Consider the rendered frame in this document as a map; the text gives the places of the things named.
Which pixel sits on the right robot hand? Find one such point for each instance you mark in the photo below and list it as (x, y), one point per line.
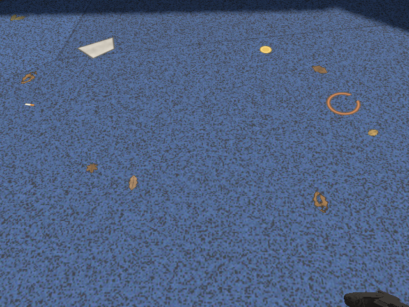
(372, 299)

